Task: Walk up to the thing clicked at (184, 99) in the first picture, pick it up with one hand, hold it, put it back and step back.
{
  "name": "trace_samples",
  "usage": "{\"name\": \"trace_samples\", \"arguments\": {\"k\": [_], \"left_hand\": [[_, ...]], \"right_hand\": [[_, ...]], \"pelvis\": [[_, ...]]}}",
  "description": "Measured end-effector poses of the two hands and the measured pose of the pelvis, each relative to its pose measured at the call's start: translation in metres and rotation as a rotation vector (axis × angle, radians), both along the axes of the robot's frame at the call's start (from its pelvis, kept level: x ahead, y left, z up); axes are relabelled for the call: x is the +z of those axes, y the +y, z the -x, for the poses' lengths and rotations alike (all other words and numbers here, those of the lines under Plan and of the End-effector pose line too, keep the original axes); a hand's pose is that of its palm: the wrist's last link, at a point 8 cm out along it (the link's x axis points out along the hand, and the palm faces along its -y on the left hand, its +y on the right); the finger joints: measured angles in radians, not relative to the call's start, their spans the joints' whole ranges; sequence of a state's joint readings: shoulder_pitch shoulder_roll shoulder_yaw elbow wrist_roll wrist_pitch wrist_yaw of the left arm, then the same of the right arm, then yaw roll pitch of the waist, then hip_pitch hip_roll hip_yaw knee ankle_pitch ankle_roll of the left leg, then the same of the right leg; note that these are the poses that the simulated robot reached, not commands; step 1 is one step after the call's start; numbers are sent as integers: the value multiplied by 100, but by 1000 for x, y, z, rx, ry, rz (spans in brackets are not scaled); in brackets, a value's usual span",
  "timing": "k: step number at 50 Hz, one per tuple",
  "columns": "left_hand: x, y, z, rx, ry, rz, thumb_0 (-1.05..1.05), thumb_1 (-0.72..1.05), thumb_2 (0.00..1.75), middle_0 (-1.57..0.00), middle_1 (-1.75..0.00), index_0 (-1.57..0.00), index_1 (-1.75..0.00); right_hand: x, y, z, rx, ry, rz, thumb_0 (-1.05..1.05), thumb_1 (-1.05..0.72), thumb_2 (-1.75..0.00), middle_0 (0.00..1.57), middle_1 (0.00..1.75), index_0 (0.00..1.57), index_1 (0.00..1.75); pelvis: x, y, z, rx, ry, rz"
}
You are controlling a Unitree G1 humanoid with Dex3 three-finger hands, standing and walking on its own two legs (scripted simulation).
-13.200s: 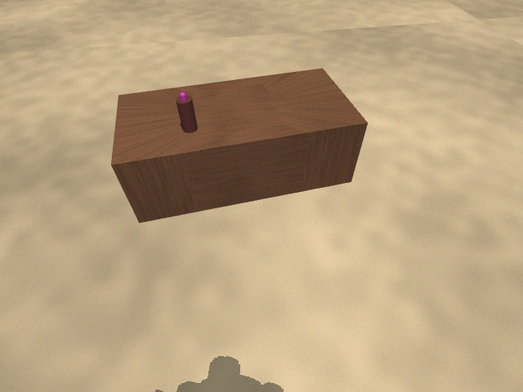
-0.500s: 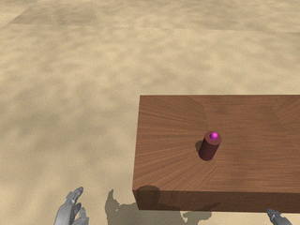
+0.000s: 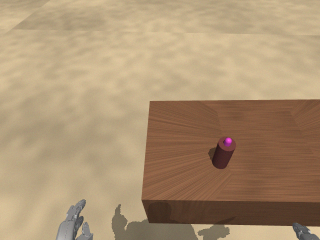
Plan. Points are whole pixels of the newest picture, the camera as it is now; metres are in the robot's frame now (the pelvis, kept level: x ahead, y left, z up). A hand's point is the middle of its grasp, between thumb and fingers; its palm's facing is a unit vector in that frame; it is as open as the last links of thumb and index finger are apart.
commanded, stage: go down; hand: right
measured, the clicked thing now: (223, 151) +0.51 -0.22 -0.24
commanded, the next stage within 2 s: approach in 1.54 s
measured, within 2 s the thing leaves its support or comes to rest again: neither
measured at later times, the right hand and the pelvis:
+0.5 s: hand (298, 222) +0.21 -0.30 -0.05, palm faces +0.16 +0.94 -0.31, open 17.4 cm; pelvis -0.01 +0.00 +0.00, yaw -1 degrees
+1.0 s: hand (310, 166) +0.33 -0.36 +0.00, palm faces +0.18 +0.97 -0.14, open 17.7 cm; pelvis -0.02 +0.00 -0.01, yaw +1 degrees
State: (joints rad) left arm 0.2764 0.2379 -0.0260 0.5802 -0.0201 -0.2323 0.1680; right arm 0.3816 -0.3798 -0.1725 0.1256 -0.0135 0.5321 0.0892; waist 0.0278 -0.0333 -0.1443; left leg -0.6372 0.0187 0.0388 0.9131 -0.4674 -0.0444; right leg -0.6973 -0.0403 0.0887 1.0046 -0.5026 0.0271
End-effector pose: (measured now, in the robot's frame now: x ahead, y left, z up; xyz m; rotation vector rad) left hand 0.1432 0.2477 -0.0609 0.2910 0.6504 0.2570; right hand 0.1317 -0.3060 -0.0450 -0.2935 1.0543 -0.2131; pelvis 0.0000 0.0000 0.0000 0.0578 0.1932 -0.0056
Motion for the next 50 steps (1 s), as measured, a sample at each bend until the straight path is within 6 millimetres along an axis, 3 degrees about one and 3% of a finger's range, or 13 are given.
{"name": "trace_samples", "arguments": {"k": [12,17,22,32,43,50], "left_hand": [[-1,-2,0,-5,-18,-7,1,90,89,-20,-29,-20,-30],[-1,-1,1,-10,-19,-16,1,89,89,-20,-29,-20,-30],[-3,1,4,-17,-3,-33,1,89,89,-20,-29,-20,-30],[-5,14,28,16,85,-63,1,88,89,-21,-29,-20,-30],[-21,28,80,38,293,-74,1,89,89,-21,-29,-20,-30],[-25,30,100,33,380,-78,1,90,89,-20,-29,-20,-30]], "right_hand": [[3,-4,3,-12,-17,2,0,57,-4,5,5,5,5],[7,-10,-6,-22,-57,3,-1,56,-4,5,5,6,5],[17,-26,-31,-44,-155,3,-1,54,-5,5,5,6,5],[49,-65,-105,-43,-344,-62,-1,53,-5,5,5,5,5],[54,-88,-144,-7,-490,-118,-1,57,-6,3,6,4,6],[61,-98,-168,2,-603,-129,-1,59,-6,3,6,4,6]], "pelvis": [[-2,0,2,-2,-1,-2],[-2,1,3,-5,-5,-1],[-2,4,6,-11,-13,-1],[2,3,10,-1,-6,1],[-2,-1,15,19,44,9],[-5,0,18,25,72,8]]}}
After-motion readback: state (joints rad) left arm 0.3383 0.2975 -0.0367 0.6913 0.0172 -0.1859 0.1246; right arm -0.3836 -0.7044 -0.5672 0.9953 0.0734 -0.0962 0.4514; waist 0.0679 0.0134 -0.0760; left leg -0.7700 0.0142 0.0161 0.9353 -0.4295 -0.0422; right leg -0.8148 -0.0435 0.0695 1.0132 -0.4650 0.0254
